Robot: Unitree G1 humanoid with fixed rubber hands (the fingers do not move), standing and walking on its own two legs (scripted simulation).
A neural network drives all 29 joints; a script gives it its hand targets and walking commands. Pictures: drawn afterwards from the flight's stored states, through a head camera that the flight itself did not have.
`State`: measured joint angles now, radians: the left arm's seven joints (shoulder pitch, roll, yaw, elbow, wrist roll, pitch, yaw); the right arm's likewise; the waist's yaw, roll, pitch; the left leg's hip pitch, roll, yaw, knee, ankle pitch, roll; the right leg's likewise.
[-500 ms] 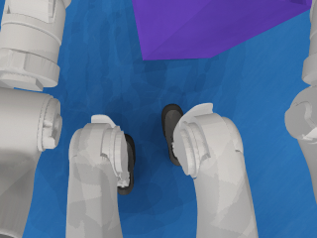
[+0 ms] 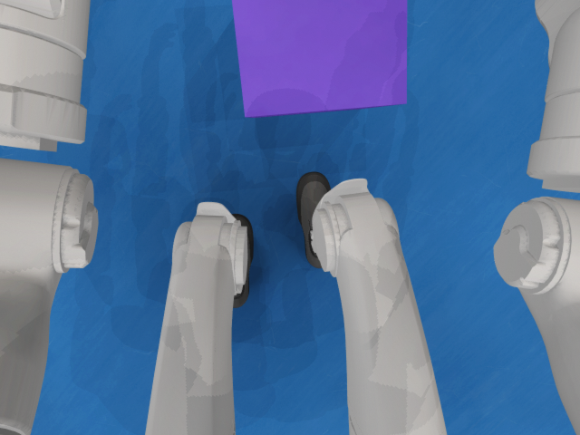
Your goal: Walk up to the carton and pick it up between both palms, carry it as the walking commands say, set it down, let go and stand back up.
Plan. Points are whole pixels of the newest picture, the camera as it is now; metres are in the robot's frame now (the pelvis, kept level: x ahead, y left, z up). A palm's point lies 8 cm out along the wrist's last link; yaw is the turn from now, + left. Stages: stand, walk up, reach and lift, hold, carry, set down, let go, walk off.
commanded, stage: set down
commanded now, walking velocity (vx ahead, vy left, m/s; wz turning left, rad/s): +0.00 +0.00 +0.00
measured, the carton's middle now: (310, 45) +0.52 -0.10 -0.38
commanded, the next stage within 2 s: let go in 0.48 s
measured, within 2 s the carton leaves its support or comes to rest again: neither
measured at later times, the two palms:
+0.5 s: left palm out of the picture +0.62 +0.10 +0.04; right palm out of the picture +0.55 -0.28 +0.04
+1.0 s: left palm out of the picture +0.42 +0.15 +0.09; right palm out of the picture +0.36 -0.28 +0.09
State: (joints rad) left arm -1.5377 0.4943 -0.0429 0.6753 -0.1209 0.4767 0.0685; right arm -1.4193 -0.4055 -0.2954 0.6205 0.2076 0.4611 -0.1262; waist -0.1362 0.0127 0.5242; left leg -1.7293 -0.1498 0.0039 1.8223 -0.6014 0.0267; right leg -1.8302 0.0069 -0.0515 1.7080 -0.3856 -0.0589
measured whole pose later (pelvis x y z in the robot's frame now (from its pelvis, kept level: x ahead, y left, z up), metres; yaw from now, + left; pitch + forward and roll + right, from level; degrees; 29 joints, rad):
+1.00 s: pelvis +0.02 -0.02 +0.19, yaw +0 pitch +13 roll +3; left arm -0.57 0.27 0.06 0.22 -0.11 0.42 0.12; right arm -0.44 -0.37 -0.12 0.13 0.16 0.40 0.01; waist -0.08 -0.01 0.48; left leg -0.90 -0.13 -0.04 1.04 -0.37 0.01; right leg -1.00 0.02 -0.01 0.99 -0.22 -0.06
